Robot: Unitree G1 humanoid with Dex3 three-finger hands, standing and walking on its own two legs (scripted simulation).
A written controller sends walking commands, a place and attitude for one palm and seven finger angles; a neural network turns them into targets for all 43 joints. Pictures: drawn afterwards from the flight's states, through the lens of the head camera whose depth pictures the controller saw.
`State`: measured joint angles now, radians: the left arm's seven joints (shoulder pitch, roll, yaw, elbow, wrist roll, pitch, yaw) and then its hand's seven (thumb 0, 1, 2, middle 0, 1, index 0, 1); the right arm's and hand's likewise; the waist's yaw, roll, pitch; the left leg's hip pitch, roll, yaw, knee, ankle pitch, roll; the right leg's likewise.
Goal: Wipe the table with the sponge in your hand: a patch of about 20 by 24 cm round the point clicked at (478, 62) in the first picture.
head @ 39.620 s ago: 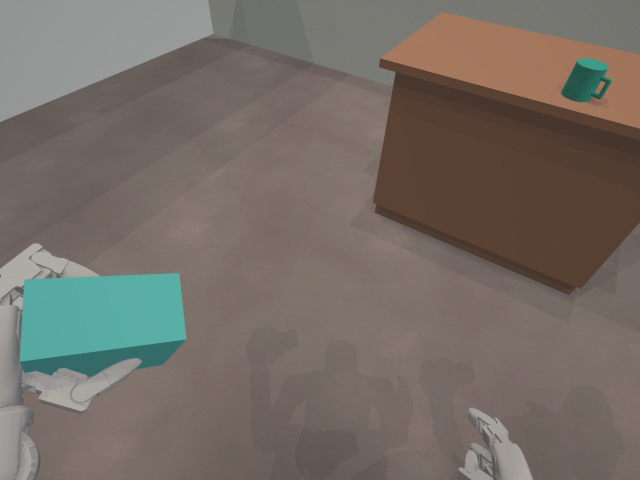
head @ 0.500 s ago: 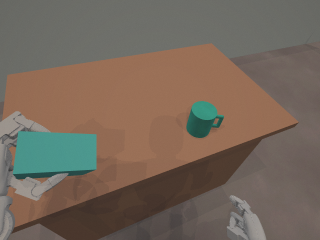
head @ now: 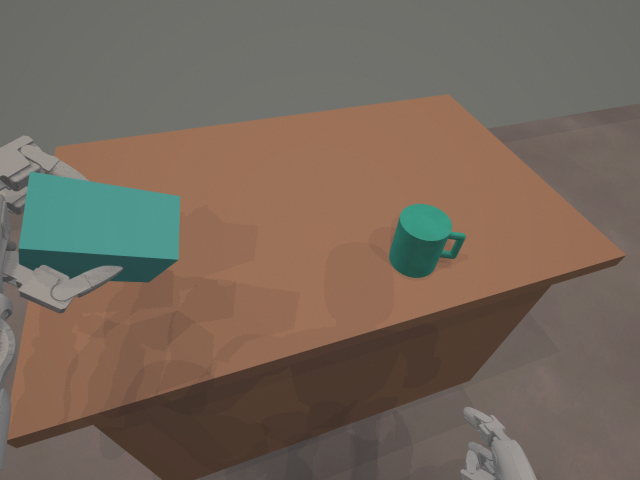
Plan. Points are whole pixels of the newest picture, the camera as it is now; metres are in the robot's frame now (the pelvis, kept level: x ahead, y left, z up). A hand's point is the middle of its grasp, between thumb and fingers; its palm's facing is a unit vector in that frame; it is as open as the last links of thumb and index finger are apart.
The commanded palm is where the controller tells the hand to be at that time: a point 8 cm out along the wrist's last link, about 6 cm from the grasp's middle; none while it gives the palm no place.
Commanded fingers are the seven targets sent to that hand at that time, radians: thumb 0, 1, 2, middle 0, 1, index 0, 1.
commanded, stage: turn the palm down, sponge in hand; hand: left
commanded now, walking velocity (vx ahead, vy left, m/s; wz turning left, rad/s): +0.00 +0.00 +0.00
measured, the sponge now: (122, 239) +0.28 +0.24 +0.18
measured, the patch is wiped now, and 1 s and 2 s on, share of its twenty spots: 0.00 0.00 0.00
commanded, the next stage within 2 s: none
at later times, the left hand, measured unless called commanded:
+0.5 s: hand (121, 306) +0.22 +0.22 +0.16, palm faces +0.31 -0.57 -0.76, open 10.1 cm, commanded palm +0.18 +0.26 +0.20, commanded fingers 0.00 0.10 1.30 -1.20 -1.60 -1.20 -1.60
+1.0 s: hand (137, 290) +0.24 +0.22 +0.16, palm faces +0.28 -0.33 -0.90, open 10.1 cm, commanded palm +0.20 +0.23 +0.21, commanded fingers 0.00 0.10 1.30 -1.20 -1.60 -1.20 -1.60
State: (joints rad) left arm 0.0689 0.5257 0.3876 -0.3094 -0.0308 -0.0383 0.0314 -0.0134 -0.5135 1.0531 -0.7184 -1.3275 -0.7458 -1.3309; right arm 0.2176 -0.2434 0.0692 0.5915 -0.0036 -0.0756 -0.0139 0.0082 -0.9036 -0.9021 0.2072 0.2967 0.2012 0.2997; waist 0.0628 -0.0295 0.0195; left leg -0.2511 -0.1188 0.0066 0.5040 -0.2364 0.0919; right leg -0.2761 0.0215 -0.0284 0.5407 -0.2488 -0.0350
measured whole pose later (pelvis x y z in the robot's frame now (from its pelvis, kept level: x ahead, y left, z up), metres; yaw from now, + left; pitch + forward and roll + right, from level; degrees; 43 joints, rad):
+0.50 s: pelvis -0.01 -0.06 -0.01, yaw +0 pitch -1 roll +1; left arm 0.26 0.59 0.31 -0.34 0.18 0.16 0.01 -0.01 -0.51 1.05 -0.72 -1.33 -0.74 -1.33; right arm 0.13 -0.26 0.06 0.59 0.02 0.03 -0.09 0.01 -0.90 -0.90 0.21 0.30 0.20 0.30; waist 0.07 0.06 -0.02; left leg -0.33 -0.04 -0.03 0.66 -0.31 0.02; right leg -0.33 0.10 -0.08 0.63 -0.29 -0.11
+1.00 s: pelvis +0.00 -0.07 -0.02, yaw -2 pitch +1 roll +1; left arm 0.30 0.66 0.25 -0.41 0.39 0.25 0.06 -0.01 -0.51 1.05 -0.72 -1.33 -0.75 -1.33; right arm 0.11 -0.29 0.02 0.59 0.04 0.07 -0.11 0.01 -0.91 -0.90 0.20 0.30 0.20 0.30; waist 0.08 0.07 -0.05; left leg -0.35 -0.04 0.00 0.69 -0.35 0.01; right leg -0.37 0.11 -0.05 0.69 -0.33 -0.12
